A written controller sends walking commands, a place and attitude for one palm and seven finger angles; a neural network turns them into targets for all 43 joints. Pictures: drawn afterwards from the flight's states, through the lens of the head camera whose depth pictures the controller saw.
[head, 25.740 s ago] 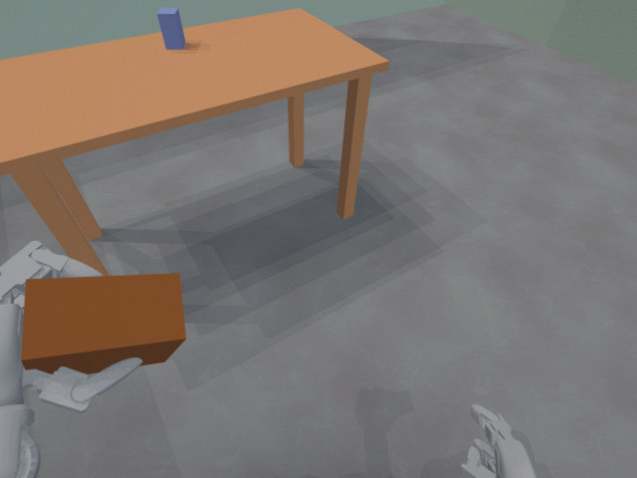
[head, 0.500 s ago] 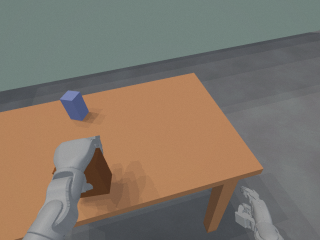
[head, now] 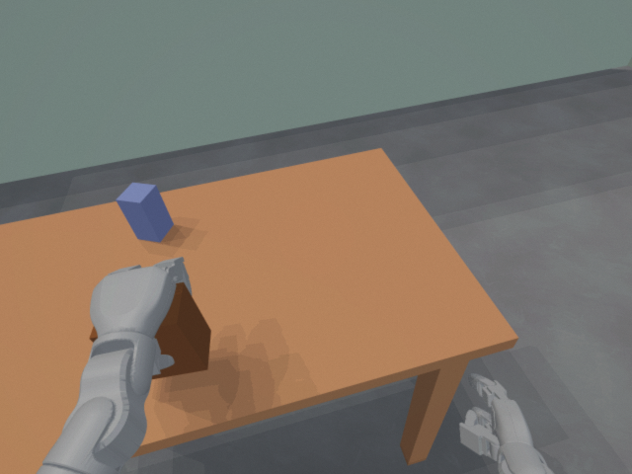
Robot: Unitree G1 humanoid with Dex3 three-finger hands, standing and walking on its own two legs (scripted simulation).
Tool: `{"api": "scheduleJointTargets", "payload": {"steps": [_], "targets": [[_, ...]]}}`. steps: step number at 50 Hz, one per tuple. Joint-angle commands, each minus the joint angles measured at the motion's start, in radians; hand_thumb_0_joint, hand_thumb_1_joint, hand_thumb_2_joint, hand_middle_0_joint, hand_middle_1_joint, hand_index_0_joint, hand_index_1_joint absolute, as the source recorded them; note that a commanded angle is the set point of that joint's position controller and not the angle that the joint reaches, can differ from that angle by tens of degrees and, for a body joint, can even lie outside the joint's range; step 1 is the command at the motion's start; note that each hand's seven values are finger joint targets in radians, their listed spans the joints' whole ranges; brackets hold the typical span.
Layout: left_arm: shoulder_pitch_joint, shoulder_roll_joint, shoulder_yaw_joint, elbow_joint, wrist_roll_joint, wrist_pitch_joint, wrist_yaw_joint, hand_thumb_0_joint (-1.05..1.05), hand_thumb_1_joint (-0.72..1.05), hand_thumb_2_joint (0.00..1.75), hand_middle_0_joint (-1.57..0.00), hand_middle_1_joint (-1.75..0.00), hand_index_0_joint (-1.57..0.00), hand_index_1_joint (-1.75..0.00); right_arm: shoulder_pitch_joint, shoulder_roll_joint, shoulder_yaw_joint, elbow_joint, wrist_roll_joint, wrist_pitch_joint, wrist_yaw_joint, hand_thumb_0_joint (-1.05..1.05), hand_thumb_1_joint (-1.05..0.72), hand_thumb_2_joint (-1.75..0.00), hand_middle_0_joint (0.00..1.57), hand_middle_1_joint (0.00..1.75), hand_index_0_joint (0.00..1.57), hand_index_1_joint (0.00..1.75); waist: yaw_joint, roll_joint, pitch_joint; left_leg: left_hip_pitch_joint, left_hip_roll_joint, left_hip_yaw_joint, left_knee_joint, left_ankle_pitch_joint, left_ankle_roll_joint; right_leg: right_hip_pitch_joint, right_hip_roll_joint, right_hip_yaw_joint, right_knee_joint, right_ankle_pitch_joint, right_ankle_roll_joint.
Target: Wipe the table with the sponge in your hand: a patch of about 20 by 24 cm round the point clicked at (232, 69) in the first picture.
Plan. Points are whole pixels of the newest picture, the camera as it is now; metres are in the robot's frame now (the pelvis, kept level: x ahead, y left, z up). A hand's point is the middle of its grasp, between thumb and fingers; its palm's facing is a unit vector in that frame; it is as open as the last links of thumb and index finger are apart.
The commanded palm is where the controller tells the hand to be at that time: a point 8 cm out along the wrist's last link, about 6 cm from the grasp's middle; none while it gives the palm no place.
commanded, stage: move the sponge above the wiping area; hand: left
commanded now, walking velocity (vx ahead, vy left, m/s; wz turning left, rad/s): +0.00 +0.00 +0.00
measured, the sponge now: (163, 341) +0.25 +0.27 +0.03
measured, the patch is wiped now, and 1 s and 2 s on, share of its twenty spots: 0.00 0.00 0.00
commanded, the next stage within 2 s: lower the sponge onto the table in 1.48 s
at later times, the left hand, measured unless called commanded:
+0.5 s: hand (130, 312) +0.25 +0.28 +0.10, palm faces +0.15 -0.05 -0.99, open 10.4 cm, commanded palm +0.21 +0.27 +0.14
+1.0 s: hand (119, 311) +0.25 +0.30 +0.09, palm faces +0.10 -0.07 -0.99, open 10.4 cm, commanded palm +0.21 +0.28 +0.14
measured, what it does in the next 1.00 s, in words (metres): stands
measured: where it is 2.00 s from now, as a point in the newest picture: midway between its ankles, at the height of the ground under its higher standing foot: outside the picture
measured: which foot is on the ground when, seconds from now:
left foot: down 0.00-1.00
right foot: down 0.00-1.00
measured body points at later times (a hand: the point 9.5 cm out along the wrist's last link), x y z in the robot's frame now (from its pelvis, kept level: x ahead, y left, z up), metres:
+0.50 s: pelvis -0.01 +0.01 +0.00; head -0.03 -0.03 +0.45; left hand +0.24 +0.28 +0.15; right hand +0.23 -0.19 -0.09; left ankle +0.01 +0.12 -0.74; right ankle +0.00 -0.10 -0.74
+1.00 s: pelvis -0.01 +0.01 +0.00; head -0.03 -0.04 +0.45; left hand +0.24 +0.30 +0.15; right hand +0.24 -0.19 -0.09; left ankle +0.01 +0.12 -0.74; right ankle +0.00 -0.10 -0.74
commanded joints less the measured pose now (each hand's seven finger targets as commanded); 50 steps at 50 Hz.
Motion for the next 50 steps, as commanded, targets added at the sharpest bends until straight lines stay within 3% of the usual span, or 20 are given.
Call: {"api": "scheduleJointTargets", "payload": {"steps": [1,5,9,13,16,18,21,23,24,28,30,33,36,38,39,43,46,48,49,50], "targets": [[-0.235,0.189,0.187,-0.147,-0.020,0.119,0.054,0.00,0.10,1.30,-1.20,-1.60,-1.20,-1.60,-0.266,-0.111,-0.024,-0.175,0.017,-0.045,0.008,0.00,-0.90,-0.90,0.20,0.30,0.20,0.30,0.009,-0.034,-0.205,0.077,-0.028,-0.058,-0.044,0.246,0.022,0.052,-0.025,0.069,-0.066,0.205,-0.040],[-0.151,0.135,0.089,-0.100,-0.057,0.206,-0.065,0.00,0.10,1.30,-1.20,-1.60,-1.20,-1.60,-0.274,-0.123,-0.010,-0.194,0.033,-0.024,0.012,0.00,-0.90,-0.90,0.20,0.30,0.20,0.30,-0.019,-0.106,-0.136,0.033,-0.035,-0.064,-0.046,0.185,0.038,0.027,-0.029,0.063,-0.074,0.170,-0.023],[-0.246,0.130,0.034,-0.196,-0.025,0.141,-0.142,0.00,0.10,1.30,-1.20,-1.60,-1.20,-1.60,-0.244,-0.117,-0.002,-0.225,0.023,-0.032,0.003,0.00,-0.90,-0.90,0.20,0.30,0.20,0.30,-0.048,-0.105,-0.169,0.044,-0.036,-0.065,-0.029,0.141,0.059,-0.001,-0.028,0.054,-0.067,0.108,-0.020],[-0.364,0.298,0.192,-0.321,0.027,-0.033,-0.090,0.00,0.10,1.30,-1.20,-1.60,-1.20,-1.60,-0.208,-0.110,-0.016,-0.208,-0.011,-0.065,-0.021,0.00,-0.90,-0.90,0.20,0.30,0.20,0.30,-0.015,-0.035,-0.258,0.111,-0.034,-0.084,-0.013,0.168,0.058,0.015,-0.009,0.103,-0.069,0.122,-0.041],[-0.310,0.264,0.225,-0.304,0.055,-0.103,0.007,0.00,0.10,1.30,-1.20,-1.60,-1.20,-1.60,-0.176,-0.092,-0.028,-0.190,-0.022,-0.084,-0.028,0.00,-0.90,-0.90,0.20,0.30,0.20,0.30,0.004,0.024,-0.260,0.128,-0.025,-0.085,-0.019,0.240,0.034,0.009,-0.011,0.085,-0.066,0.152,-0.055],[-0.320,0.299,0.277,-0.258,0.057,-0.072,0.060,0.00,0.10,1.30,-1.20,-1.60,-1.20,-1.60,-0.195,-0.104,-0.033,-0.172,-0.015,-0.078,-0.024,0.00,-0.90,-0.90,0.20,0.30,0.20,0.30,0.014,0.043,-0.222,0.117,-0.023,-0.095,-0.034,0.223,0.024,-0.005,0.002,0.114,-0.079,0.127,-0.070],[-0.298,0.184,0.196,-0.155,0.009,0.023,0.086,0.00,0.10,1.30,-1.20,-1.60,-1.20,-1.60,-0.231,-0.099,-0.030,-0.164,0.007,-0.067,-0.007,0.00,-0.90,-0.90,0.20,0.30,0.20,0.30,0.005,0.001,-0.179,0.073,-0.015,-0.074,-0.058,0.188,0.012,-0.004,-0.016,0.065,-0.081,0.110,-0.049],[-0.266,0.184,0.198,-0.081,-0.029,0.101,0.066,0.00,0.10,1.30,-1.20,-1.60,-1.20,-1.60,-0.267,-0.113,-0.022,-0.160,0.019,-0.055,-0.002,0.00,-0.90,-0.90,0.20,0.30,0.20,0.30,0.009,-0.046,-0.140,0.049,-0.025,-0.072,-0.074,0.137,0.014,0.002,-0.013,0.071,-0.095,0.071,-0.045],[-0.233,0.126,0.138,-0.096,-0.050,0.127,0.044,0.00,0.10,1.30,-1.20,-1.60,-1.20,-1.60,-0.266,-0.109,-0.021,-0.177,0.025,-0.052,0.002,0.00,-0.90,-0.90,0.20,0.30,0.20,0.30,0.000,-0.073,-0.177,0.042,-0.022,-0.059,-0.075,0.138,0.019,0.029,-0.023,0.046,-0.081,0.082,-0.031],[-0.202,0.113,0.066,-0.098,-0.053,0.194,-0.063,0.00,0.10,1.30,-1.20,-1.60,-1.20,-1.60,-0.288,-0.123,-0.009,-0.199,0.034,-0.028,0.003,0.00,-0.90,-0.90,0.20,0.30,0.20,0.30,-0.024,-0.103,-0.134,0.025,-0.034,-0.068,-0.070,0.110,0.033,0.013,-0.019,0.062,-0.086,0.073,-0.028],[-0.246,0.111,0.028,-0.134,-0.031,0.167,-0.103,0.00,0.10,1.30,-1.20,-1.60,-1.20,-1.60,-0.264,-0.119,-0.003,-0.211,0.030,-0.030,0.004,0.00,-0.90,-0.90,0.20,0.30,0.20,0.30,-0.035,-0.107,-0.157,0.028,-0.034,-0.070,-0.056,0.105,0.046,0.005,-0.023,0.044,-0.074,0.071,-0.023],[-0.384,0.235,0.116,-0.220,0.020,0.081,-0.108,0.00,0.10,1.30,-1.20,-1.60,-1.20,-1.60,-0.243,-0.121,-0.005,-0.206,0.010,-0.036,-0.010,0.00,-0.90,-0.90,0.20,0.30,0.20,0.30,-0.036,-0.080,-0.205,0.056,-0.033,-0.081,-0.048,0.087,0.052,0.005,-0.009,0.074,-0.071,0.051,-0.033],[-0.428,0.229,0.141,-0.247,0.041,-0.040,-0.051,0.00,0.10,1.30,-1.20,-1.60,-1.20,-1.60,-0.212,-0.095,-0.012,-0.197,-0.006,-0.069,-0.030,0.00,-0.90,-0.90,0.20,0.30,0.20,0.30,-0.020,-0.018,-0.245,0.101,-0.033,-0.081,-0.038,0.132,0.049,0.007,-0.011,0.065,-0.070,0.074,-0.039],[-0.439,0.317,0.242,-0.234,0.053,-0.068,0.003,0.00,0.10,1.30,-1.20,-1.60,-1.20,-1.60,-0.199,-0.104,-0.021,-0.172,-0.012,-0.072,-0.038,0.00,-0.90,-0.90,0.20,0.30,0.20,0.30,-0.004,0.027,-0.237,0.115,-0.033,-0.090,-0.045,0.136,0.038,0.007,0.002,0.102,-0.089,0.072,-0.056],[-0.442,0.263,0.211,-0.225,0.055,-0.070,0.028,0.00,0.10,1.30,-1.20,-1.60,-1.20,-1.60,-0.200,-0.089,-0.019,-0.176,-0.008,-0.078,-0.038,0.00,-0.90,-0.90,0.20,0.30,0.20,0.30,-0.009,0.033,-0.239,0.110,-0.032,-0.081,-0.047,0.156,0.033,0.009,-0.005,0.080,-0.079,0.082,-0.054],[-0.335,0.261,0.257,-0.089,0.005,0.033,0.072,0.00,0.10,1.30,-1.20,-1.60,-1.20,-1.60,-0.232,-0.111,-0.024,-0.151,0.008,-0.061,-0.022,0.00,-0.90,-0.90,0.20,0.30,0.20,0.30,0.014,-0.013,-0.188,0.082,-0.031,-0.078,-0.066,0.174,0.018,0.026,-0.007,0.091,-0.101,0.098,-0.056],[-0.242,0.155,0.156,-0.070,-0.040,0.122,0.029,0.00,0.10,1.30,-1.20,-1.60,-1.20,-1.60,-0.265,-0.115,-0.022,-0.172,0.020,-0.048,-0.003,0.00,-0.90,-0.90,0.20,0.30,0.20,0.30,0.005,-0.056,-0.191,0.057,-0.027,-0.059,-0.065,0.195,0.019,0.052,-0.026,0.058,-0.083,0.156,-0.034],[-0.139,0.163,0.158,-0.052,-0.053,0.177,-0.024,0.00,0.10,1.30,-1.20,-1.60,-1.20,-1.60,-0.283,-0.132,-0.019,-0.179,0.025,-0.030,0.009,0.00,-0.90,-0.90,0.20,0.30,0.20,0.30,0.008,-0.086,-0.174,0.038,-0.036,-0.066,-0.062,0.205,0.022,0.067,-0.023,0.072,-0.075,0.184,-0.035],[-0.136,0.094,0.074,-0.103,-0.062,0.187,-0.060,0.00,0.10,1.30,-1.20,-1.60,-1.20,-1.60,-0.280,-0.124,-0.014,-0.202,0.029,-0.025,0.014,0.00,-0.90,-0.90,0.20,0.30,0.20,0.30,-0.012,-0.085,-0.176,0.034,-0.032,-0.057,-0.055,0.207,0.030,0.067,-0.029,0.048,-0.066,0.203,-0.026],[-0.143,0.116,0.071,-0.119,-0.057,0.190,-0.086,0.00,0.10,1.30,-1.20,-1.60,-1.20,-1.60,-0.276,-0.126,-0.010,-0.206,0.032,-0.021,0.016,0.00,-0.90,-0.90,0.20,0.30,0.20,0.30,-0.017,-0.102,-0.169,0.029,-0.034,-0.067,-0.052,0.204,0.034,0.056,-0.029,0.051,-0.062,0.201,-0.025]]}}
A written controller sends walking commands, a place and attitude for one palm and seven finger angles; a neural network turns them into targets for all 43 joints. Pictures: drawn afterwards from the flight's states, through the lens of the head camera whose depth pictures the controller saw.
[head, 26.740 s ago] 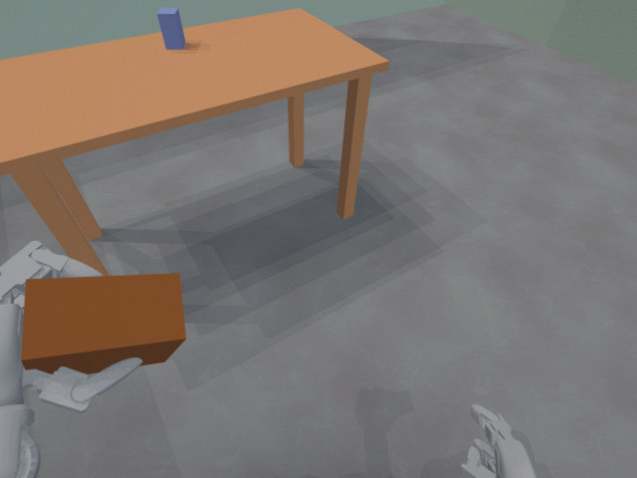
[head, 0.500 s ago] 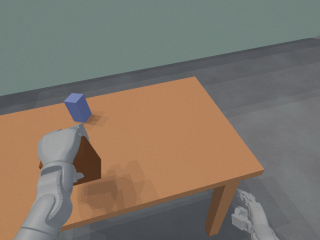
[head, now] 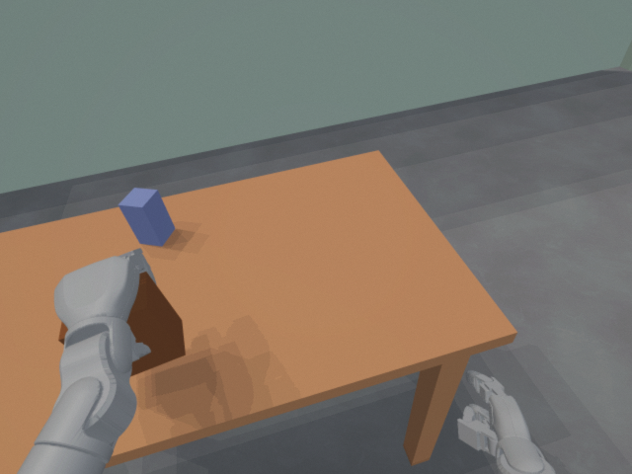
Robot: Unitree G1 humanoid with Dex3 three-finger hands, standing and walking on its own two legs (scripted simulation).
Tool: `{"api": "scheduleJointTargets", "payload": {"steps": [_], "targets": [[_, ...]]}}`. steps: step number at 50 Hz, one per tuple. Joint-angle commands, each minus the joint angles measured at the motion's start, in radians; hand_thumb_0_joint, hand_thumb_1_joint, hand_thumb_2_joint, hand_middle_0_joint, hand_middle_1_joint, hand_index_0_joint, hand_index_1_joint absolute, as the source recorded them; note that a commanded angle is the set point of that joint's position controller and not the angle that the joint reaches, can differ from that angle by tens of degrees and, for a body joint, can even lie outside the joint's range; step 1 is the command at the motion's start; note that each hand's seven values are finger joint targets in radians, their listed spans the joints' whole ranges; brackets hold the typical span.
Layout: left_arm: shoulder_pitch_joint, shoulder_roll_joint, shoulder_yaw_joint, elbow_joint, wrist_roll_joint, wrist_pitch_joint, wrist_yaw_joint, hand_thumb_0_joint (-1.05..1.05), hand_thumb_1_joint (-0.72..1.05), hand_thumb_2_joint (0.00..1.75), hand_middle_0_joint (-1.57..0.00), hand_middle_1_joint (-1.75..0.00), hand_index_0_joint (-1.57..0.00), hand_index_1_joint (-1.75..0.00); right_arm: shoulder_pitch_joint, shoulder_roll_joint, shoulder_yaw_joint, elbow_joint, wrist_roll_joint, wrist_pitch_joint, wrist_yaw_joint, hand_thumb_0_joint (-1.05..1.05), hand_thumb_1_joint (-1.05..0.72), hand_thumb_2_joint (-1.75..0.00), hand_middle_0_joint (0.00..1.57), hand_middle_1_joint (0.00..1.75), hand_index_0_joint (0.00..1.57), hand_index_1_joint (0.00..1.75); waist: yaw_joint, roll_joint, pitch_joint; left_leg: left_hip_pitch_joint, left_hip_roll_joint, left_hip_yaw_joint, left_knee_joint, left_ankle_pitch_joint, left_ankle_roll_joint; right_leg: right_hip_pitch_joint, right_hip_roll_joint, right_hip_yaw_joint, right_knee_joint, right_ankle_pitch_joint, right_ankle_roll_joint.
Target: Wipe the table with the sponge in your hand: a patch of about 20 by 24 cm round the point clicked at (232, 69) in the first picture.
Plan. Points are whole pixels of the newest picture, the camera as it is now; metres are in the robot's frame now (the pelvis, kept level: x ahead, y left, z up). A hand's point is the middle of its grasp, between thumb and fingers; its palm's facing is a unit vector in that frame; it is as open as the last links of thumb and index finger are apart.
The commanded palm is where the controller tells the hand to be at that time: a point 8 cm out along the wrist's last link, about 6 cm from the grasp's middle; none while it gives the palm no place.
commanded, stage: move the sponge above the wiping area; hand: left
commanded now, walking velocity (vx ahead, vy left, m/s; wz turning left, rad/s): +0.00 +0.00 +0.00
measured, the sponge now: (135, 336) +0.26 +0.30 +0.04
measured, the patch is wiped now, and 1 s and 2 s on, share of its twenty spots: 0.00 0.00 0.00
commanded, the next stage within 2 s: lower the sponge onto the table in 0.48 s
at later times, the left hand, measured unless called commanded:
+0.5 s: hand (126, 326) +0.25 +0.29 +0.08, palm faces +0.04 -0.12 -0.99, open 10.4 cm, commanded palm +0.22 +0.27 +0.13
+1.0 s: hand (145, 348) +0.23 +0.27 +0.05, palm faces -0.07 -0.14 -0.99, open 10.4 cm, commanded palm +0.21 +0.26 +0.13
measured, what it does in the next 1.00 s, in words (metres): stands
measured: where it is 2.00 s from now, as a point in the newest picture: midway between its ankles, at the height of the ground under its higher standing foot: outside the picture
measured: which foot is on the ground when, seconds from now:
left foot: down 0.00-1.00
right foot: down 0.00-1.00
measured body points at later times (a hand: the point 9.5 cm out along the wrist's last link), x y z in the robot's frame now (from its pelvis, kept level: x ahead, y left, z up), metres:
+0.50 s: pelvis +0.00 +0.00 +0.00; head -0.02 -0.05 +0.45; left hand +0.24 +0.29 +0.13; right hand +0.25 -0.20 -0.08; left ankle +0.02 +0.11 -0.74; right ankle +0.01 -0.11 -0.74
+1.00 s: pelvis +0.00 +0.00 +0.00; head -0.02 -0.04 +0.45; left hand +0.23 +0.27 +0.11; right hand +0.25 -0.20 -0.08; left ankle +0.02 +0.11 -0.74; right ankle +0.01 -0.11 -0.74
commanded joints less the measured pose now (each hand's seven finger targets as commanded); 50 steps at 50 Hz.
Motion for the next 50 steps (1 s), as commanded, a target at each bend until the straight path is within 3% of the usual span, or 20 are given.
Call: {"api": "scheduleJointTargets", "payload": {"steps": [1,5,8,9,10,13,15,18,22,24,27,28,32,33,34,38,39,43,46,50], "targets": [[-0.088,0.097,-0.026,-0.214,0.006,0.040,-0.085,0.00,0.10,1.30,-1.20,-1.60,-1.20,-1.60,-0.249,-0.120,-0.025,-0.223,0.008,-0.038,0.007,0.00,-0.90,-0.90,0.20,0.30,0.20,0.30,-0.003,-0.117,-0.158,0.033,-0.022,-0.060,-0.024,0.170,0.033,0.048,-0.020,0.051,-0.042,0.176,-0.034],[-0.228,0.192,0.036,-0.312,0.055,-0.082,-0.101,0.00,0.10,1.30,-1.20,-1.60,-1.20,-1.60,-0.198,-0.109,-0.024,-0.229,-0.014,-0.058,-0.013,0.00,-0.90,-0.90,0.20,0.30,0.20,0.30,-0.013,-0.130,-0.192,0.069,-0.019,-0.068,-0.002,0.140,0.050,0.006,-0.012,0.058,-0.046,0.111,-0.035],[-0.325,0.291,0.134,-0.407,0.097,-0.202,-0.029,0.00,0.10,1.30,-1.20,-1.60,-1.20,-1.60,-0.178,-0.102,-0.035,-0.211,-0.038,-0.085,-0.038,0.00,-0.90,-0.90,0.20,0.30,0.20,0.30,0.010,-0.031,-0.240,0.128,-0.015,-0.085,0.000,0.154,0.044,0.007,0.007,0.101,-0.056,0.100,-0.058],[-0.336,0.242,0.108,-0.414,0.112,-0.228,0.005,0.00,0.10,1.30,-1.20,-1.60,-1.20,-1.60,-0.160,-0.082,-0.036,-0.214,-0.041,-0.098,-0.045,0.00,-0.90,-0.90,0.20,0.30,0.20,0.30,0.010,0.000,-0.269,0.139,-0.016,-0.078,0.000,0.179,0.042,0.012,0.000,0.084,-0.045,0.106,-0.059],[-0.326,0.276,0.152,-0.367,0.126,-0.239,0.041,0.00,0.10,1.30,-1.20,-1.60,-1.20,-1.60,-0.151,-0.089,-0.044,-0.193,-0.043,-0.102,-0.048,0.00,-0.90,-0.90,0.20,0.30,0.20,0.30,0.017,0.024,-0.248,0.146,-0.012,-0.081,0.001,0.199,0.030,-0.003,0.006,0.091,-0.052,0.116,-0.070],[-0.269,0.280,0.197,-0.309,0.112,-0.192,0.106,0.00,0.10,1.30,-1.20,-1.60,-1.20,-1.60,-0.177,-0.101,-0.048,-0.176,-0.033,-0.097,-0.036,0.00,-0.90,-0.90,0.20,0.30,0.20,0.30,0.039,0.060,-0.230,0.137,-0.015,-0.083,-0.012,0.228,0.014,0.015,0.011,0.112,-0.061,0.145,-0.085],[-0.234,0.217,0.161,-0.247,0.071,-0.127,0.115,0.00,0.10,1.30,-1.20,-1.60,-1.20,-1.60,-0.200,-0.097,-0.047,-0.173,-0.017,-0.087,-0.021,0.00,-0.90,-0.90,0.20,0.30,0.20,0.30,0.038,-0.003,-0.221,0.103,-0.008,-0.067,-0.024,0.225,0.006,0.035,-0.002,0.072,-0.054,0.153,-0.067],[-0.094,0.167,0.130,-0.143,0.011,-0.002,0.071,0.00,0.10,1.30,-1.20,-1.60,-1.20,-1.60,-0.257,-0.113,-0.039,-0.175,-0.003,-0.063,-0.004,0.00,-0.90,-0.90,0.20,0.30,0.20,0.30,0.044,-0.076,-0.157,0.061,-0.016,-0.061,-0.041,0.193,0.008,0.053,-0.008,0.073,-0.064,0.151,-0.054],[-0.064,0.107,0.005,-0.168,-0.016,0.074,-0.049,0.00,0.10,1.30,-1.20,-1.60,-1.20,-1.60,-0.262,-0.123,-0.022,-0.211,0.014,-0.030,0.001,0.00,-0.90,-0.90,0.20,0.30,0.20,0.30,0.004,-0.150,-0.109,0.013,-0.019,-0.057,-0.035,0.140,0.026,0.034,-0.021,0.051,-0.058,0.145,-0.029],[-0.095,0.081,-0.041,-0.231,0.002,0.058,-0.092,0.00,0.10,1.30,-1.20,-1.60,-1.20,-1.60,-0.252,-0.116,-0.018,-0.238,0.013,-0.034,0.000,0.00,-0.90,-0.90,0.20,0.30,0.20,0.30,-0.010,-0.123,-0.125,0.021,-0.019,-0.057,-0.029,0.114,0.039,0.021,-0.018,0.043,-0.054,0.097,-0.031],[-0.220,0.196,0.028,-0.292,0.057,-0.042,-0.102,0.00,0.10,1.30,-1.20,-1.60,-1.20,-1.60,-0.207,-0.116,-0.021,-0.229,-0.010,-0.045,-0.013,0.00,-0.90,-0.90,0.20,0.30,0.20,0.30,-0.012,-0.108,-0.188,0.053,-0.023,-0.064,-0.009,0.108,0.049,0.011,-0.016,0.057,-0.050,0.079,-0.033],[-0.265,0.274,0.092,-0.357,0.080,-0.085,-0.086,0.00,0.10,1.30,-1.20,-1.60,-1.20,-1.60,-0.210,-0.117,-0.024,-0.228,-0.020,-0.053,-0.022,0.00,-0.90,-0.90,0.20,0.30,0.20,0.30,-0.002,-0.066,-0.219,0.075,-0.021,-0.073,-0.006,0.105,0.050,0.024,-0.003,0.085,-0.049,0.069,-0.045],[-0.266,0.266,0.149,-0.375,0.114,-0.235,0.024,0.00,0.10,1.30,-1.20,-1.60,-1.20,-1.60,-0.152,-0.090,-0.042,-0.201,-0.043,-0.091,-0.046,0.00,-0.90,-0.90,0.20,0.30,0.20,0.30,0.021,0.022,-0.255,0.137,-0.018,-0.074,0.006,0.196,0.032,0.018,0.002,0.088,-0.052,0.126,-0.066],[-0.249,0.319,0.214,-0.370,0.115,-0.234,0.051,0.00,0.10,1.30,-1.20,-1.60,-1.20,-1.60,-0.158,-0.099,-0.046,-0.193,-0.043,-0.096,-0.048,0.00,-0.90,-0.90,0.20,0.30,0.20,0.30,0.032,0.026,-0.244,0.138,-0.019,-0.086,0.002,0.192,0.030,0.019,0.013,0.118,-0.063,0.119,-0.078],[-0.249,0.250,0.168,-0.343,0.111,-0.227,0.074,0.00,0.10,1.30,-1.20,-1.60,-1.20,-1.60,-0.163,-0.084,-0.042,-0.193,-0.037,-0.097,-0.045,0.00,-0.90,-0.90,0.20,0.30,0.20,0.30,0.021,0.028,-0.227,0.123,-0.017,-0.074,-0.005,0.194,0.024,0.012,0.003,0.096,-0.062,0.114,-0.072],[-0.181,0.211,0.165,-0.192,0.048,-0.109,0.099,0.00,0.10,1.30,-1.20,-1.60,-1.20,-1.60,-0.218,-0.107,-0.042,-0.171,-0.011,-0.081,-0.024,0.00,-0.90,-0.90,0.20,0.30,0.20,0.30,0.034,-0.027,-0.139,0.077,-0.013,-0.074,-0.041,0.139,0.009,0.001,0.003,0.092,-0.081,0.071,-0.067],[-0.158,0.136,0.098,-0.200,0.025,-0.081,0.084,0.00,0.10,1.30,-1.20,-1.60,-1.20,-1.60,-0.225,-0.100,-0.041,-0.184,-0.004,-0.078,-0.016,0.00,-0.90,-0.90,0.20,0.30,0.20,0.30,0.025,-0.050,-0.164,0.066,-0.010,-0.057,-0.040,0.140,0.013,0.022,-0.008,0.061,-0.070,0.084,-0.051],[-0.075,0.098,0.015,-0.180,0.008,0.024,-0.008,0.00,0.10,1.30,-1.20,-1.60,-1.20,-1.60,-0.269,-0.117,-0.032,-0.201,0.005,-0.053,-0.002,0.00,-0.90,-0.90,0.20,0.30,0.20,0.30,0.011,-0.104,-0.138,0.044,-0.020,-0.064,-0.044,0.139,0.020,0.032,-0.008,0.066,-0.065,0.108,-0.044],[-0.121,0.105,-0.026,-0.213,0.029,0.016,-0.070,0.00,0.10,1.30,-1.20,-1.60,-1.20,-1.60,-0.243,-0.117,-0.025,-0.217,0.002,-0.044,0.000,0.00,-0.90,-0.90,0.20,0.30,0.20,0.30,-0.006,-0.130,-0.132,0.028,-0.020,-0.066,-0.035,0.109,0.035,0.017,-0.012,0.045,-0.057,0.087,-0.034],[-0.226,0.189,0.045,-0.318,0.090,-0.104,-0.059,0.00,0.10,1.30,-1.20,-1.60,-1.20,-1.60,-0.206,-0.101,-0.028,-0.221,-0.020,-0.061,-0.013,0.00,-0.90,-0.90,0.20,0.30,0.20,0.30,0.006,-0.091,-0.215,0.076,-0.021,-0.069,-0.013,0.126,0.044,0.020,-0.004,0.060,-0.044,0.081,-0.044]]}}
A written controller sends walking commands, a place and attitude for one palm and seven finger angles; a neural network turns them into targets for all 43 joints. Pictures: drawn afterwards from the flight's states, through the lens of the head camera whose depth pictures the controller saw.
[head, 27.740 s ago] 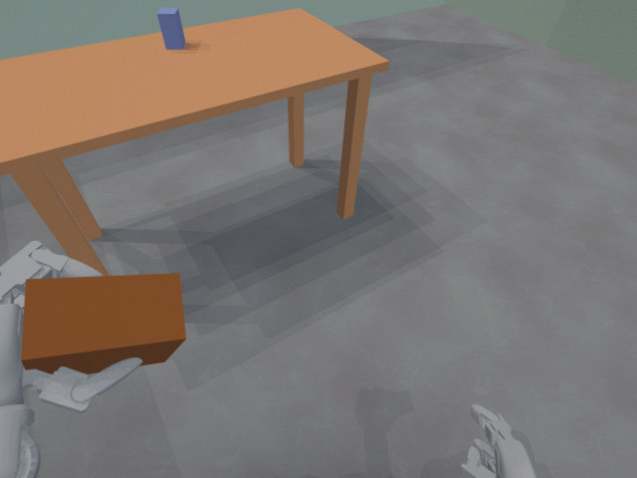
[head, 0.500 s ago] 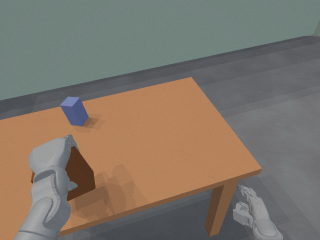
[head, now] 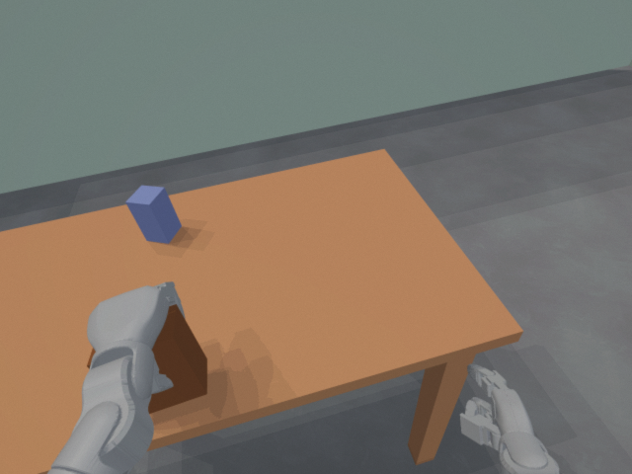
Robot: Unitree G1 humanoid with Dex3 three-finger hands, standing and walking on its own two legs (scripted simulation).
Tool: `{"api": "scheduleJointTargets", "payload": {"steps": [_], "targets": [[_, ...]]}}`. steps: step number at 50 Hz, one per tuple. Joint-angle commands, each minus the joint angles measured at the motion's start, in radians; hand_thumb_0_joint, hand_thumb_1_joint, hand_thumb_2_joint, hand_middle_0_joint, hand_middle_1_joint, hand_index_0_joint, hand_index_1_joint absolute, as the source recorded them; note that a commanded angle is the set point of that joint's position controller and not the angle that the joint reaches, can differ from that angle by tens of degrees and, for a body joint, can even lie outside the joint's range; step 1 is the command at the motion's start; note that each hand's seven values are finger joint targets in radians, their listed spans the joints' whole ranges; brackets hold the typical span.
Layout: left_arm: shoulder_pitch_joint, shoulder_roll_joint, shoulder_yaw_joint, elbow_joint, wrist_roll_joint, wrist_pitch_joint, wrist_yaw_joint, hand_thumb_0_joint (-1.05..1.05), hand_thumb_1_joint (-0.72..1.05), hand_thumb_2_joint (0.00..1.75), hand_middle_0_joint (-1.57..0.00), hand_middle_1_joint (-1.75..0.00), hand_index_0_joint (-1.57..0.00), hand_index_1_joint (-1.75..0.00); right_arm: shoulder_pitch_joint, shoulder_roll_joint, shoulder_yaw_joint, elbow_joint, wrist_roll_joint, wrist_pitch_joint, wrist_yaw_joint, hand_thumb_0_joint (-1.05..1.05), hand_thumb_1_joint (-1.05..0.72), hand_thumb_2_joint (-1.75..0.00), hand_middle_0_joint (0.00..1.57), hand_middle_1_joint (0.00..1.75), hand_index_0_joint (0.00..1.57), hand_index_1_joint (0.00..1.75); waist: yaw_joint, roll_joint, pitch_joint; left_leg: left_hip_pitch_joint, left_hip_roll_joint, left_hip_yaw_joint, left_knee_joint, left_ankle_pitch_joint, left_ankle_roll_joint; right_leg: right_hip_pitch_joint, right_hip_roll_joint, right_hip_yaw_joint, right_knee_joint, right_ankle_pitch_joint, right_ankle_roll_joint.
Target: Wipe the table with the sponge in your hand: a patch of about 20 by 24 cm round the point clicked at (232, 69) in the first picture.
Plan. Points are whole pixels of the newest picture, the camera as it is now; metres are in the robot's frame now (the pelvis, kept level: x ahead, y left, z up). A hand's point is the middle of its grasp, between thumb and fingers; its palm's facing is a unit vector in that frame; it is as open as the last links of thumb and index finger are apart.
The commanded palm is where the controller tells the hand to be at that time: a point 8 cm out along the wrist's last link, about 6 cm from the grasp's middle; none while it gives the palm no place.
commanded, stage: lower the sponge onto the table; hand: left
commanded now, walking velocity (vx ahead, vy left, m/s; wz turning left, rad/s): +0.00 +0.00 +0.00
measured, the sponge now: (160, 370) +0.23 +0.27 +0.00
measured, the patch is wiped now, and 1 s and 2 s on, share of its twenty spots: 0.00 0.00 0.20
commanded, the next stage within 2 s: wipe forward along the first lane in 0.58 s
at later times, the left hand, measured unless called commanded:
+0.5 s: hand (159, 352) +0.24 +0.26 +0.04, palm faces -0.10 -0.11 -0.99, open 10.4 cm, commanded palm +0.23 +0.25 +0.11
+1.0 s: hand (158, 329) +0.27 +0.28 +0.03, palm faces -0.05 -0.07 -1.00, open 10.4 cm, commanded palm +0.26 +0.27 +0.09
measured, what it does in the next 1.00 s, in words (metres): stands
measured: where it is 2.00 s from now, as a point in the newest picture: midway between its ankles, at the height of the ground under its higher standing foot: outside the picture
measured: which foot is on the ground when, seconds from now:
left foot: down 0.00-1.00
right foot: down 0.00-1.00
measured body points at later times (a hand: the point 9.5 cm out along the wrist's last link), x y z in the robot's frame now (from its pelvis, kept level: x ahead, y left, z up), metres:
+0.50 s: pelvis +0.00 -0.01 +0.00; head -0.01 -0.04 +0.45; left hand +0.24 +0.26 +0.09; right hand +0.24 -0.22 -0.08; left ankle +0.02 +0.11 -0.74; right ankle +0.01 -0.11 -0.74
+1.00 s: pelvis +0.01 +0.00 +0.00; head +0.00 -0.03 +0.45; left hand +0.27 +0.28 +0.09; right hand +0.23 -0.22 -0.09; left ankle +0.02 +0.11 -0.74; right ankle +0.01 -0.11 -0.74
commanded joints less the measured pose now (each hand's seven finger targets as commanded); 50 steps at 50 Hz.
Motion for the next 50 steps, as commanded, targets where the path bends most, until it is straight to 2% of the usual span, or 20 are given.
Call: {"api": "scheduleJointTargets", "payload": {"steps": [1,3,4,7,8,9,11,16,22,23,26,28,29,30,33,34,37,43,47,50], "targets": [[-0.297,0.216,0.136,-0.290,0.086,-0.146,0.055,0.00,0.10,1.30,-1.20,-1.60,-1.20,-1.60,-0.195,-0.080,-0.037,-0.185,-0.023,-0.074,-0.021,0.00,-0.90,-0.90,0.20,0.30,0.20,0.30,0.016,-0.074,-0.224,0.104,-0.008,-0.059,-0.031,0.137,0.035,0.025,0.008,0.073,-0.064,0.093,-0.052],[-0.334,0.275,0.204,-0.306,0.105,-0.193,0.105,0.00,0.10,1.30,-1.20,-1.60,-1.20,-1.60,-0.180,-0.081,-0.045,-0.170,-0.031,-0.083,-0.029,0.00,-0.90,-0.90,0.20,0.30,0.20,0.30,0.024,-0.019,-0.221,0.114,-0.004,-0.071,-0.038,0.121,0.026,0.017,0.024,0.106,-0.071,0.074,-0.068],[-0.347,0.223,0.170,-0.295,0.115,-0.205,0.132,0.00,0.10,1.30,-1.20,-1.60,-1.20,-1.60,-0.181,-0.066,-0.043,-0.173,-0.029,-0.090,-0.032,0.00,-0.90,-0.90,0.20,0.30,0.20,0.30,0.022,0.002,-0.218,0.112,-0.007,-0.061,-0.034,0.129,0.023,0.007,0.018,0.089,-0.066,0.071,-0.068],[-0.303,0.196,0.177,-0.213,0.113,-0.181,0.192,0.00,0.10,1.30,-1.20,-1.60,-1.20,-1.60,-0.185,-0.073,-0.056,-0.152,-0.023,-0.087,-0.026,0.00,-0.90,-0.90,0.20,0.30,0.20,0.30,0.032,-0.013,-0.189,0.108,-0.002,-0.057,-0.042,0.144,0.008,-0.011,0.018,0.091,-0.077,0.081,-0.072],[-0.293,0.229,0.215,-0.199,0.102,-0.156,0.205,0.00,0.10,1.30,-1.20,-1.60,-1.20,-1.60,-0.197,-0.082,-0.055,-0.149,-0.018,-0.086,-0.025,0.00,-0.90,-0.90,0.20,0.30,0.20,0.30,0.040,-0.004,-0.191,0.104,-0.005,-0.063,-0.052,0.127,0.007,0.000,0.025,0.108,-0.081,0.064,-0.078],[-0.286,0.155,0.156,-0.186,0.082,-0.134,0.208,0.00,0.10,1.30,-1.20,-1.60,-1.20,-1.60,-0.203,-0.071,-0.051,-0.158,-0.010,-0.086,-0.020,0.00,-0.90,-0.90,0.20,0.30,0.20,0.30,0.028,-0.024,-0.195,0.089,-0.002,-0.045,-0.053,0.121,0.008,0.011,0.014,0.077,-0.075,0.067,-0.065],[-0.219,0.156,0.166,-0.124,0.053,-0.085,0.203,0.00,0.10,1.30,-1.20,-1.60,-1.20,-1.60,-0.217,-0.084,-0.055,-0.148,-0.006,-0.077,-0.014,0.00,-0.90,-0.90,0.20,0.30,0.20,0.30,0.033,-0.090,-0.189,0.075,-0.004,-0.040,-0.051,0.140,0.008,0.028,0.009,0.075,-0.080,0.101,-0.056],[-0.228,0.146,0.096,-0.069,0.037,0.000,0.114,0.00,0.10,1.30,-1.20,-1.60,-1.20,-1.60,-0.239,-0.101,-0.040,-0.160,0.007,-0.049,-0.014,0.00,-0.90,-0.90,0.20,0.30,0.20,0.30,0.005,-0.137,-0.142,0.035,-0.016,-0.035,-0.048,0.080,0.023,0.014,0.000,0.074,-0.087,0.060,-0.041],[-0.287,0.178,0.111,-0.174,0.060,-0.149,0.084,0.00,0.10,1.30,-1.20,-1.60,-1.20,-1.60,-0.181,-0.086,-0.046,-0.174,-0.014,-0.076,-0.028,0.00,-0.90,-0.90,0.20,0.30,0.20,0.30,-0.003,-0.074,-0.201,0.080,-0.018,-0.044,-0.011,0.109,0.038,-0.006,0.004,0.078,-0.071,0.088,-0.047],[-0.317,0.225,0.155,-0.192,0.073,-0.176,0.098,0.00,0.10,1.30,-1.20,-1.60,-1.20,-1.60,-0.174,-0.090,-0.049,-0.165,-0.018,-0.082,-0.032,0.00,-0.90,-0.90,0.20,0.30,0.20,0.30,-0.002,-0.048,-0.200,0.089,-0.016,-0.052,-0.010,0.100,0.035,-0.015,0.015,0.097,-0.076,0.068,-0.057],[-0.299,0.180,0.152,-0.135,0.081,-0.225,0.148,0.00,0.10,1.30,-1.20,-1.60,-1.20,-1.60,-0.150,-0.080,-0.060,-0.152,-0.021,-0.097,-0.037,0.00,-0.90,-0.90,0.20,0.30,0.20,0.30,0.000,-0.053,-0.178,0.090,-0.012,-0.046,-0.008,0.115,0.027,-0.043,0.013,0.087,-0.076,0.083,-0.059],[-0.255,0.222,0.214,-0.102,0.072,-0.211,0.173,0.00,0.10,1.30,-1.20,-1.60,-1.20,-1.60,-0.153,-0.094,-0.066,-0.146,-0.017,-0.092,-0.035,0.00,-0.90,-0.90,0.20,0.30,0.20,0.30,0.017,-0.082,-0.174,0.078,-0.013,-0.052,-0.015,0.117,0.022,-0.032,0.020,0.110,-0.081,0.086,-0.065],[-0.262,0.160,0.163,-0.107,0.070,-0.204,0.179,0.00,0.10,1.30,-1.20,-1.60,-1.20,-1.60,-0.158,-0.085,-0.065,-0.154,-0.013,-0.092,-0.032,0.00,-0.90,-0.90,0.20,0.30,0.20,0.30,0.007,-0.093,-0.187,0.069,-0.009,-0.037,-0.014,0.121,0.022,-0.027,0.010,0.081,-0.070,0.096,-0.054],[-0.245,0.178,0.182,-0.078,0.067,-0.191,0.189,0.00,0.10,1.30,-1.20,-1.60,-1.20,-1.60,-0.161,-0.090,-0.067,-0.150,-0.011,-0.091,-0.031,0.00,-0.90,-0.90,0.20,0.30,0.20,0.30,0.016,-0.108,-0.182,0.062,-0.010,-0.040,-0.016,0.122,0.019,-0.027,0.010,0.085,-0.071,0.098,-0.054],[-0.215,0.194,0.196,-0.064,0.069,-0.143,0.199,0.00,0.10,1.30,-1.20,-1.60,-1.20,-1.60,-0.181,-0.102,-0.067,-0.148,-0.008,-0.079,-0.022,0.00,-0.90,-0.90,0.20,0.30,0.20,0.30,0.027,-0.062,-0.194,0.056,-0.014,-0.039,-0.021,0.144,0.013,-0.004,0.011,0.096,-0.062,0.123,-0.061],[-0.205,0.134,0.141,-0.094,0.065,-0.136,0.196,0.00,0.10,1.30,-1.20,-1.60,-1.20,-1.60,-0.178,-0.092,-0.066,-0.164,-0.006,-0.082,-0.016,0.00,-0.90,-0.90,0.20,0.30,0.20,0.30,0.019,-0.055,-0.227,0.057,-0.009,-0.027,-0.015,0.161,0.017,0.013,0.003,0.069,-0.045,0.152,-0.054],[-0.255,0.176,0.157,-0.058,0.071,-0.117,0.187,0.00,0.10,1.30,-1.20,-1.60,-1.20,-1.60,-0.175,-0.101,-0.066,-0.146,-0.006,-0.070,-0.018,0.00,-0.90,-0.90,0.20,0.30,0.20,0.30,0.004,-0.095,-0.216,0.050,-0.011,-0.032,-0.007,0.161,0.020,-0.002,0.005,0.075,-0.047,0.169,-0.051],[-0.343,0.215,0.177,0.020,0.075,-0.125,0.167,0.00,0.10,1.30,-1.20,-1.60,-1.20,-1.60,-0.158,-0.108,-0.061,-0.132,-0.004,-0.064,-0.036,0.00,-0.90,-0.90,0.20,0.30,0.20,0.30,-0.010,-0.115,-0.182,0.034,-0.015,-0.036,-0.007,0.102,0.026,-0.038,0.012,0.082,-0.061,0.100,-0.051],[-0.344,0.151,0.123,0.059,0.069,-0.154,0.160,0.00,0.10,1.30,-1.20,-1.60,-1.20,-1.60,-0.135,-0.101,-0.066,-0.137,-0.001,-0.067,-0.034,0.00,-0.90,-0.90,0.20,0.30,0.20,0.30,-0.015,-0.096,-0.213,0.033,-0.013,-0.029,0.005,0.120,0.027,-0.045,0.006,0.057,-0.040,0.135,-0.047],[-0.381,0.173,0.142,0.114,0.071,-0.162,0.157,0.00,0.10,1.30,-1.20,-1.60,-1.20,-1.60,-0.118,-0.105,-0.065,-0.131,0.003,-0.061,-0.035,0.00,-0.90,-0.90,0.20,0.30,0.20,0.30,-0.021,-0.102,-0.198,0.010,-0.012,-0.035,0.004,0.098,0.024,-0.062,0.010,0.048,-0.038,0.105,-0.049]]}}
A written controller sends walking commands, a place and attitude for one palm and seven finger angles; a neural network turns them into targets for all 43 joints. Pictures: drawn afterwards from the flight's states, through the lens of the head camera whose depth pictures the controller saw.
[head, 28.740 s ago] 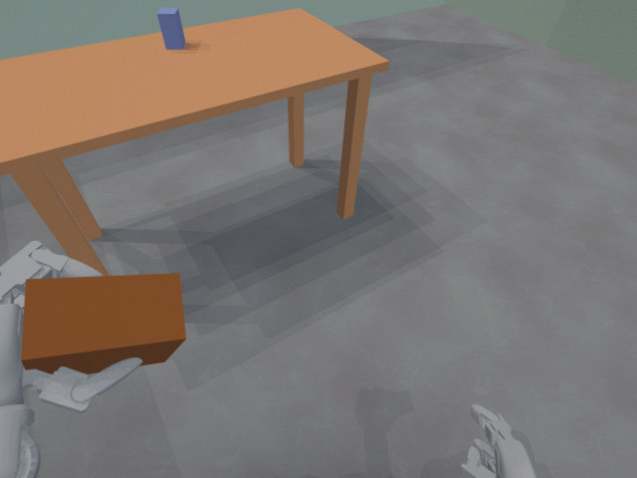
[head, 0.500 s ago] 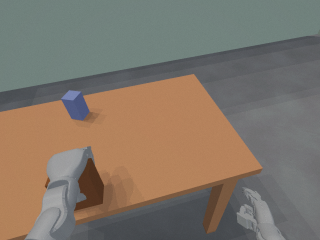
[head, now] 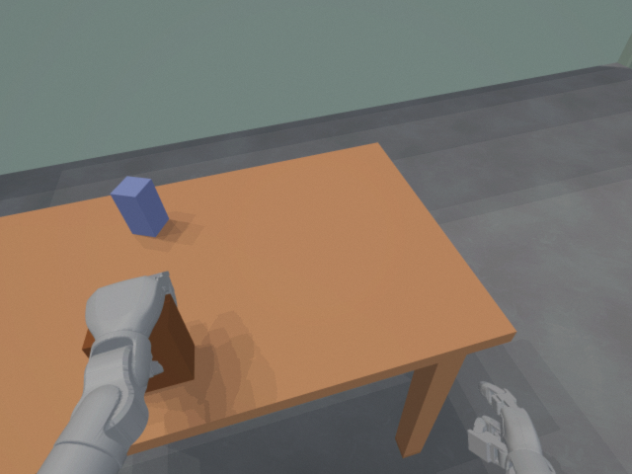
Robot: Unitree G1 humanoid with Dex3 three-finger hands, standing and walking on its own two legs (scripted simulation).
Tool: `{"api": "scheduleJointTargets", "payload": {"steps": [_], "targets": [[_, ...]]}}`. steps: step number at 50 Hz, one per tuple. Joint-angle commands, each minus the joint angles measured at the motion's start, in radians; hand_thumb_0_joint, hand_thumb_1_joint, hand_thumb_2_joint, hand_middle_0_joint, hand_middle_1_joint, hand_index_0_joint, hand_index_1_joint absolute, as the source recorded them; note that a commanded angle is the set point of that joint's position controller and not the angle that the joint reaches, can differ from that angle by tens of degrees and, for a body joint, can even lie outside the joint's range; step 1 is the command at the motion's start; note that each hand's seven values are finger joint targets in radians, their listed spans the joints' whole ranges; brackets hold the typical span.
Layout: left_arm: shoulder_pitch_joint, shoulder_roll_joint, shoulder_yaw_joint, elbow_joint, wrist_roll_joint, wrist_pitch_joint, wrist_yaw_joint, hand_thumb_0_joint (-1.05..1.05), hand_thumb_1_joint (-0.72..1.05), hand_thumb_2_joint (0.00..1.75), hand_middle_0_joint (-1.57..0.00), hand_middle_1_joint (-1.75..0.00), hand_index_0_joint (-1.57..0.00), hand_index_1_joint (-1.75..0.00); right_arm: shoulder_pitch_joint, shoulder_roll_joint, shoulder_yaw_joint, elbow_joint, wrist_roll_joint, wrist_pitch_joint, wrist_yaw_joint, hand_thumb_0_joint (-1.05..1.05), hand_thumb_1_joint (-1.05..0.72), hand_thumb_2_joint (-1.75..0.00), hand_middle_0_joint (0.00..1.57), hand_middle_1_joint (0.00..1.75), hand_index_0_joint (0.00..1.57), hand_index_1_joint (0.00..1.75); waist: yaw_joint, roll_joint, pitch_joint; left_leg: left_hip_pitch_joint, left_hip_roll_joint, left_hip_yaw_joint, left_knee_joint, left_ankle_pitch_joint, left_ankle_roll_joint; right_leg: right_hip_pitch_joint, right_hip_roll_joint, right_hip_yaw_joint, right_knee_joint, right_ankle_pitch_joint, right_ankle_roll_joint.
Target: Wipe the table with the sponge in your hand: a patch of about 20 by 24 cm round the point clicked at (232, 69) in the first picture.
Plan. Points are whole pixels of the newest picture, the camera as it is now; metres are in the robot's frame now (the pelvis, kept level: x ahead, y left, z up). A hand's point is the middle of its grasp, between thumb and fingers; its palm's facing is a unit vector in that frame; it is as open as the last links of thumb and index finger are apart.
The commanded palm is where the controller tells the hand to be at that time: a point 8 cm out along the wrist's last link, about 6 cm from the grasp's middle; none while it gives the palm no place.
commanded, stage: wipe forward along the first lane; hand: left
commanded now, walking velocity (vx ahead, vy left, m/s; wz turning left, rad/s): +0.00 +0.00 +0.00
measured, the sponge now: (150, 355) +0.26 +0.29 -0.02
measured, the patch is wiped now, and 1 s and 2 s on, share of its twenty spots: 0.00 0.20 0.35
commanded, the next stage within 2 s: slide across to the middle lane in 1.30 s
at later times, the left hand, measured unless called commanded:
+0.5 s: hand (146, 299) +0.32 +0.30 +0.03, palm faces -0.06 -0.03 -1.00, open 10.4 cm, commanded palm +0.30 +0.30 +0.07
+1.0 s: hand (151, 264) +0.38 +0.33 +0.04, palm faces -0.12 +0.01 -0.99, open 10.4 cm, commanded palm +0.36 +0.31 +0.07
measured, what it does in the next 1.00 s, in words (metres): stands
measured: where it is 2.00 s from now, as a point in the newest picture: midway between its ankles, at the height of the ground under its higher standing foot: outside the picture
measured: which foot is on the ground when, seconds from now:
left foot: down 0.00-1.00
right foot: down 0.00-1.00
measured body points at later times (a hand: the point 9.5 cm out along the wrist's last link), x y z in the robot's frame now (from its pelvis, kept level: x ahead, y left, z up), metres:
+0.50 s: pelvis +0.00 +0.00 +0.00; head +0.01 -0.02 +0.44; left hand +0.31 +0.30 +0.09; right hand +0.18 -0.24 -0.12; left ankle +0.02 +0.12 -0.74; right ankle +0.00 -0.11 -0.74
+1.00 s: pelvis +0.00 +0.01 -0.01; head +0.04 +0.00 +0.44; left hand +0.38 +0.32 +0.09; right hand +0.12 -0.25 -0.14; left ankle +0.02 +0.12 -0.74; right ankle +0.00 -0.11 -0.74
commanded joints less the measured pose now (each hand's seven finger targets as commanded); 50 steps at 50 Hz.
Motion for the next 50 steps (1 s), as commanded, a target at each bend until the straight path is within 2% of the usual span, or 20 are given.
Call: {"api": "scheduleJointTargets", "payload": {"steps": [1,8,11,13,14,17,18,19,21,23,24,28,31,33,36,38,41,46,48,50], "targets": [[-0.292,0.179,0.103,-0.108,0.020,-0.031,0.029,0.00,0.10,1.30,-1.20,-1.60,-1.20,-1.60,-0.155,-0.118,-0.035,-0.157,0.001,-0.044,-0.010,0.00,-0.90,-0.90,0.20,0.30,0.20,0.30,-0.018,-0.072,-0.174,0.078,-0.021,-0.027,-0.039,0.132,0.032,0.000,-0.004,0.050,-0.070,0.136,-0.041],[-0.348,0.229,0.142,0.033,0.033,-0.035,0.031,0.00,0.10,1.30,-1.20,-1.60,-1.20,-1.60,-0.120,-0.137,-0.039,-0.141,0.004,-0.027,-0.014,0.00,-0.90,-0.90,0.20,0.30,0.20,0.30,-0.020,-0.090,-0.184,0.040,-0.024,-0.027,-0.033,0.107,0.030,-0.017,-0.002,0.055,-0.065,0.115,-0.043],[-0.384,0.168,0.083,0.045,0.037,-0.049,0.030,0.00,0.10,1.30,-1.20,-1.60,-1.20,-1.60,-0.106,-0.128,-0.041,-0.148,0.008,-0.025,-0.009,0.00,-0.90,-0.90,0.20,0.30,0.20,0.30,-0.034,-0.073,-0.201,0.044,-0.019,-0.022,-0.020,0.125,0.031,-0.032,-0.007,0.034,-0.050,0.137,-0.041],[-0.370,0.215,0.134,0.067,0.041,-0.051,0.037,0.00,0.10,1.30,-1.20,-1.60,-1.20,-1.60,-0.093,-0.140,-0.048,-0.143,0.005,-0.020,-0.006,0.00,-0.90,-0.90,0.20,0.30,0.20,0.30,-0.023,-0.083,-0.227,0.038,-0.019,-0.028,-0.015,0.137,0.031,-0.021,-0.001,0.045,-0.044,0.151,-0.046],[-0.371,0.184,0.106,0.074,0.037,-0.056,0.036,0.00,0.10,1.30,-1.20,-1.60,-1.20,-1.60,-0.083,-0.134,-0.047,-0.150,0.006,-0.018,-0.007,0.00,-0.90,-0.90,0.20,0.30,0.20,0.30,-0.033,-0.091,-0.236,0.030,-0.018,-0.019,-0.008,0.137,0.034,-0.015,-0.006,0.028,-0.038,0.162,-0.040],[-0.378,0.216,0.136,0.137,0.030,-0.059,0.040,0.00,0.10,1.30,-1.20,-1.60,-1.20,-1.60,-0.073,-0.143,-0.049,-0.140,0.010,-0.010,-0.008,0.00,-0.90,-0.90,0.20,0.30,0.20,0.30,-0.037,-0.138,-0.210,-0.011,-0.021,-0.013,-0.001,0.118,0.034,-0.020,-0.010,0.040,-0.039,0.179,-0.033],[-0.377,0.272,0.188,0.143,0.032,-0.060,0.045,0.00,0.10,1.30,-1.20,-1.60,-1.20,-1.60,-0.068,-0.153,-0.051,-0.134,0.010,-0.007,-0.007,0.00,-0.90,-0.90,0.20,0.30,0.20,0.30,-0.028,-0.130,-0.219,-0.015,-0.022,-0.024,-0.005,0.117,0.032,-0.016,-0.003,0.051,-0.036,0.167,-0.040],[-0.396,0.208,0.126,0.137,0.030,-0.063,0.043,0.00,0.10,1.30,-1.20,-1.60,-1.20,-1.60,-0.068,-0.142,-0.048,-0.146,0.012,-0.006,-0.009,0.00,-0.90,-0.90,0.20,0.30,0.20,0.30,-0.040,-0.116,-0.213,-0.017,-0.021,-0.014,-0.003,0.116,0.036,-0.024,-0.009,0.027,-0.034,0.159,-0.034],[-0.440,0.190,0.101,0.177,0.032,-0.065,0.046,0.00,0.10,1.30,-1.20,-1.60,-1.20,-1.60,-0.060,-0.142,-0.048,-0.140,0.016,-0.007,-0.008,0.00,-0.90,-0.90,0.20,0.30,0.20,0.30,-0.054,-0.113,-0.173,-0.026,-0.016,-0.018,-0.005,0.079,0.034,-0.075,-0.008,0.024,-0.040,0.104,-0.032],[-0.442,0.269,0.168,0.225,0.040,-0.064,0.050,0.00,0.10,1.30,-1.20,-1.60,-1.20,-1.60,-0.042,-0.157,-0.052,-0.126,0.016,-0.001,-0.007,0.00,-0.90,-0.90,0.20,0.30,0.20,0.30,-0.044,-0.103,-0.179,-0.034,-0.017,-0.021,-0.001,0.073,0.033,-0.076,-0.003,0.035,-0.040,0.096,-0.039],[-0.456,0.234,0.127,0.229,0.038,-0.066,0.044,0.00,0.10,1.30,-1.20,-1.60,-1.20,-1.60,-0.034,-0.150,-0.049,-0.136,0.017,0.001,-0.009,0.00,-0.90,-0.90,0.20,0.30,0.20,0.30,-0.052,-0.102,-0.199,-0.041,-0.020,-0.014,0.002,0.070,0.037,-0.062,-0.007,0.020,-0.036,0.092,-0.033],[-0.533,0.288,0.155,0.288,0.049,-0.078,0.044,0.00,0.10,1.30,-1.20,-1.60,-1.20,-1.60,-0.021,-0.159,-0.049,-0.124,0.021,0.008,-0.012,0.00,-0.90,-0.90,0.20,0.30,0.20,0.30,-0.059,-0.085,-0.200,-0.054,-0.020,-0.022,0.004,0.042,0.034,-0.094,-0.004,0.031,-0.036,0.053,-0.036],[-0.617,0.225,0.086,0.320,0.052,-0.100,0.041,0.00,0.10,1.30,-1.20,-1.60,-1.20,-1.60,0.002,-0.150,-0.051,-0.126,0.022,0.006,-0.011,0.00,-0.90,-0.90,0.20,0.30,0.20,0.30,-0.082,-0.077,-0.199,-0.049,-0.014,-0.018,0.013,0.022,0.038,-0.135,-0.006,0.014,-0.029,0.035,-0.032],[-0.644,0.313,0.157,0.355,0.056,-0.112,0.047,0.00,0.10,1.30,-1.20,-1.60,-1.20,-1.60,0.018,-0.162,-0.053,-0.116,0.021,0.011,-0.014,0.00,-0.90,-0.90,0.20,0.30,0.20,0.30,-0.078,-0.088,-0.221,-0.064,-0.015,-0.025,0.016,0.015,0.038,-0.125,-0.002,0.023,-0.027,0.028,-0.034],[-0.692,0.265,0.107,0.397,0.050,-0.132,0.049,0.00,0.10,1.30,-1.20,-1.60,-1.20,-1.60,0.035,-0.154,-0.051,-0.120,0.024,0.012,-0.015,0.00,-0.90,-0.90,0.20,0.30,0.20,0.30,-0.094,-0.104,-0.225,-0.079,-0.012,-0.017,0.024,0.003,0.041,-0.138,-0.007,0.015,-0.023,0.025,-0.025],[-0.708,0.358,0.186,0.444,0.058,-0.140,0.058,0.00,0.10,1.30,-1.20,-1.60,-1.20,-1.60,0.049,-0.167,-0.055,-0.107,0.022,0.016,-0.016,0.00,-0.90,-0.90,0.20,0.30,0.20,0.30,-0.086,-0.110,-0.245,-0.092,-0.010,-0.021,0.030,0.016,0.041,-0.126,-0.004,0.024,-0.018,0.035,-0.028],[-0.733,0.298,0.126,0.467,0.065,-0.153,0.060,0.00,0.10,1.30,-1.20,-1.60,-1.20,-1.60,0.067,-0.160,-0.056,-0.111,0.023,0.018,-0.011,0.00,-0.90,-0.90,0.20,0.30,0.20,0.30,-0.096,-0.090,-0.260,-0.086,-0.007,-0.019,0.040,0.050,0.039,-0.138,-0.007,0.009,-0.006,0.071,-0.027],[-0.788,0.299,0.117,0.505,0.064,-0.159,0.064,0.00,0.10,1.30,-1.20,-1.60,-1.20,-1.60,0.097,-0.162,-0.061,-0.103,0.022,0.026,-0.004,0.00,-0.90,-0.90,0.20,0.30,0.20,0.30,-0.109,-0.084,-0.277,-0.084,-0.004,-0.020,0.054,0.073,0.041,-0.147,-0.005,0.007,-0.003,0.096,-0.026],[-0.799,0.357,0.169,0.519,0.062,-0.163,0.065,0.00,0.10,1.30,-1.20,-1.60,-1.20,-1.60,0.099,-0.170,-0.060,-0.096,0.023,0.029,-0.005,0.00,-0.90,-0.90,0.20,0.30,0.20,0.30,-0.099,-0.078,-0.299,-0.090,-0.003,-0.026,0.050,0.089,0.039,-0.132,-0.003,0.015,0.002,0.110,-0.031],[-0.795,0.324,0.142,0.526,0.067,-0.170,0.071,0.00,0.10,1.30,-1.20,-1.60,-1.20,-1.60,0.119,-0.164,-0.068,-0.095,0.021,0.031,-0.001,0.00,-0.90,-0.90,0.20,0.30,0.20,0.30,-0.104,-0.079,-0.327,-0.075,-0.002,-0.020,0.066,0.135,0.039,-0.125,-0.003,0.005,0.015,0.159,-0.029]]}}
